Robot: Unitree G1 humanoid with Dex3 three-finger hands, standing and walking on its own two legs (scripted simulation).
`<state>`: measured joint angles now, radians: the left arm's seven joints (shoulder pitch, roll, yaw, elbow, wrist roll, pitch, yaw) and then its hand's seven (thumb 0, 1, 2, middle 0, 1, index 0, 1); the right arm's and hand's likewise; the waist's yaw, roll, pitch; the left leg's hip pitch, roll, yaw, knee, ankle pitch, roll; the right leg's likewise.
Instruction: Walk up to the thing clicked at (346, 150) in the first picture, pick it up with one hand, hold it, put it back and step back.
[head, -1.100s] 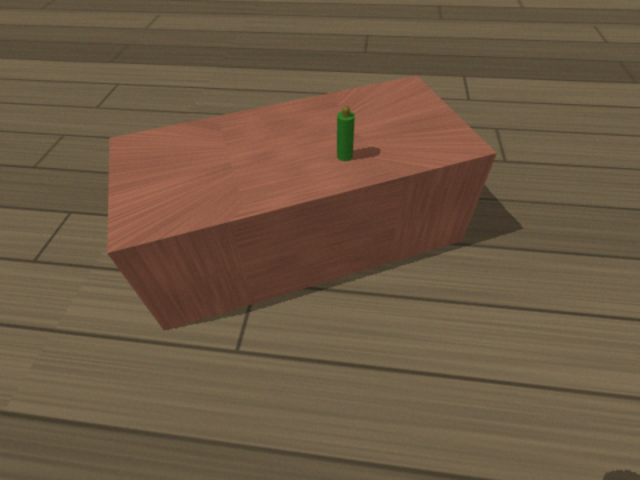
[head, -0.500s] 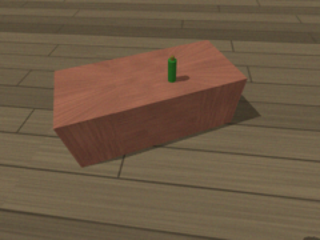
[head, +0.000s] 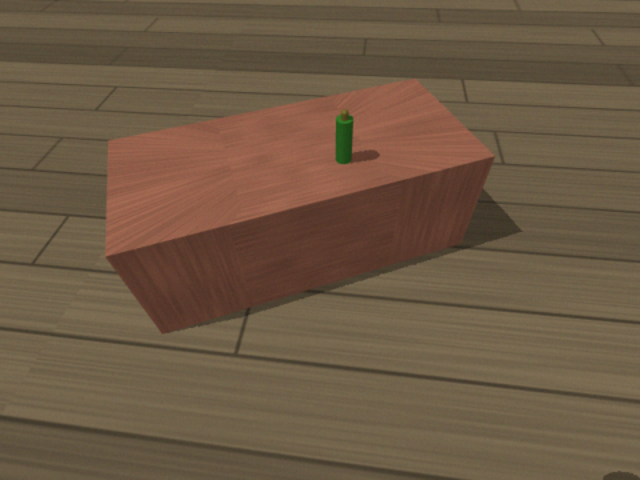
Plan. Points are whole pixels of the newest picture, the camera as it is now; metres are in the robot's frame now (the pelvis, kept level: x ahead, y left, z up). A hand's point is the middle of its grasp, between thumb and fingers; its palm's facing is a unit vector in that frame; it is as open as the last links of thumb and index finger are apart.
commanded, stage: stand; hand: right
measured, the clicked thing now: (344, 136) +1.08 -0.03 -0.24
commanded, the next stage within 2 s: walk up in 0.02 s
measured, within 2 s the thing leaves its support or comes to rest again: neither
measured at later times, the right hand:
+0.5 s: hand (494, 415) +0.23 -0.22 -0.13, palm faces -0.18 +0.88 -0.44, open 7.4 cm
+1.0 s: hand (470, 295) +0.45 -0.24 -0.15, palm faces -0.32 +0.86 -0.39, open 7.4 cm
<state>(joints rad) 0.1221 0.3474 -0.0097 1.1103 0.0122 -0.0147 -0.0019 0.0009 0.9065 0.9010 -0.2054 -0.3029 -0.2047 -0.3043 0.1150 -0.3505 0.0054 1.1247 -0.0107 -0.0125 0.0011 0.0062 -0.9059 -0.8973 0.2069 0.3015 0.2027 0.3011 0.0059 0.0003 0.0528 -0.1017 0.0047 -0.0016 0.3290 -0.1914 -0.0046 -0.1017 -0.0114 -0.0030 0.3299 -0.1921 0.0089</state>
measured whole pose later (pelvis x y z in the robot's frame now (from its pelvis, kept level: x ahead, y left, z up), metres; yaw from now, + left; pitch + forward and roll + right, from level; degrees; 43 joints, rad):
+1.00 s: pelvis +0.31 +0.00 -0.02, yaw +16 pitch -3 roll +0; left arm 0.29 0.38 0.07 0.79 0.03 -0.05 -0.08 0.00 0.91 0.90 -0.21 -0.30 -0.21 -0.30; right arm 0.32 -0.43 -0.05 0.84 -0.01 -0.08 0.02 0.01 -0.91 -0.90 0.21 0.30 0.20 0.30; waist 0.04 0.03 0.09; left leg -0.46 0.05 0.01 0.98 -0.41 0.03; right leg -0.25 -0.03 -0.12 0.56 -0.27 -0.04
